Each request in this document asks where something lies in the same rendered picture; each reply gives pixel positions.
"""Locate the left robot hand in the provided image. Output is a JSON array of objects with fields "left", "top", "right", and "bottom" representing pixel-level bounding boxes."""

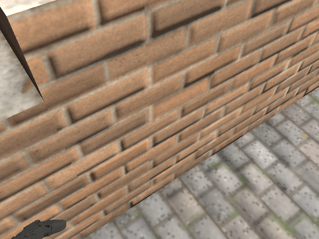
[{"left": 11, "top": 220, "right": 66, "bottom": 239}]

